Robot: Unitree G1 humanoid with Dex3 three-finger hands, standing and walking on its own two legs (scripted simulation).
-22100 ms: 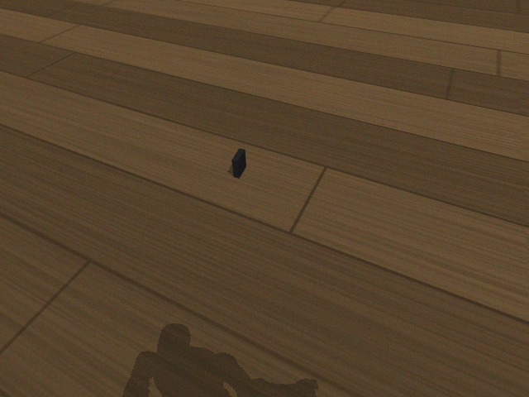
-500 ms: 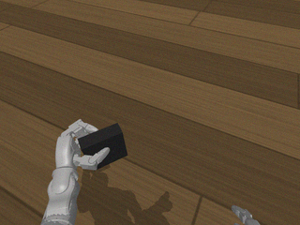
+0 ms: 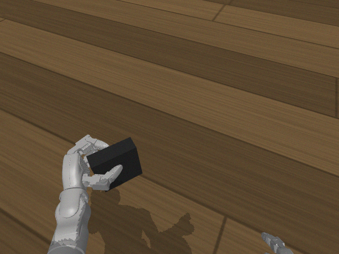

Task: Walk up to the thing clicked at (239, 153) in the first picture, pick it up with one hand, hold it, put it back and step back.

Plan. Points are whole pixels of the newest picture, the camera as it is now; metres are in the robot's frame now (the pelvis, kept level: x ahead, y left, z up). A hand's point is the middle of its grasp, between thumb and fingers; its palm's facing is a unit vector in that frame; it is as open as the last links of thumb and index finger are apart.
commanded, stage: crouch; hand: left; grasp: from the side
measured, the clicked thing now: (117, 165) +0.34 +0.15 +0.01
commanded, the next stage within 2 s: lower in 1.68 s
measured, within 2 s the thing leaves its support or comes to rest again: neither
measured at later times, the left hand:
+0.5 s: hand (115, 191) +0.35 +0.20 -0.20, palm faces +0.23 -0.97 -0.03, open 8.2 cm
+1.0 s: hand (121, 205) +0.37 +0.22 -0.40, palm faces +0.24 -0.97 -0.03, open 8.2 cm
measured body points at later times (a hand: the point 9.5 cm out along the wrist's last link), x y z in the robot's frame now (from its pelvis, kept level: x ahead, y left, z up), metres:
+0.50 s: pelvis -0.05 +0.00 -0.18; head +0.12 +0.02 +0.23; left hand +0.34 +0.25 -0.20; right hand +0.08 -0.26 -0.31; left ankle +0.01 +0.13 -0.70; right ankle +0.00 -0.13 -0.70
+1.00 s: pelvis -0.09 +0.00 -0.36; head +0.12 +0.04 +0.04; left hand +0.35 +0.27 -0.40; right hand +0.00 -0.28 -0.48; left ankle +0.01 +0.13 -0.70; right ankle +0.00 -0.13 -0.70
